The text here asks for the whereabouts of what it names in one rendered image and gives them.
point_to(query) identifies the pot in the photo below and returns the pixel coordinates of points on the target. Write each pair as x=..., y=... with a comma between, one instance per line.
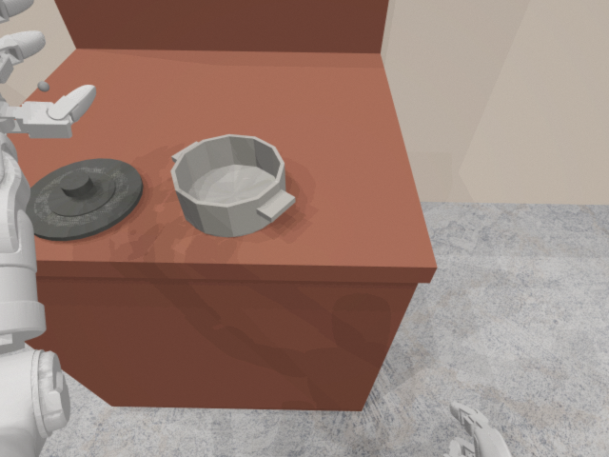
x=230, y=185

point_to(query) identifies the right robot hand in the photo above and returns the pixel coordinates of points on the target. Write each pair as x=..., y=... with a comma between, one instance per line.
x=488, y=442

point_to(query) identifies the table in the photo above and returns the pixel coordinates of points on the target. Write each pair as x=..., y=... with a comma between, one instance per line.
x=298, y=315

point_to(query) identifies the left robot upper arm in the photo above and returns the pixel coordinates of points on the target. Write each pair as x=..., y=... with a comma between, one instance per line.
x=34, y=401

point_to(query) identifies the robot left forearm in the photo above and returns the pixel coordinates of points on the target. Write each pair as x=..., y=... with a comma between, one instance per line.
x=22, y=317

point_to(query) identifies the lid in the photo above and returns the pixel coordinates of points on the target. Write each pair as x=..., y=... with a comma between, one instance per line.
x=117, y=190

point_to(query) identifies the knob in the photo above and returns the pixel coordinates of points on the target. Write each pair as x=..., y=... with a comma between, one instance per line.
x=76, y=184

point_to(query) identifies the left robot hand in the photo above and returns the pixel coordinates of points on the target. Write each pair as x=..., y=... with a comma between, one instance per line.
x=38, y=119

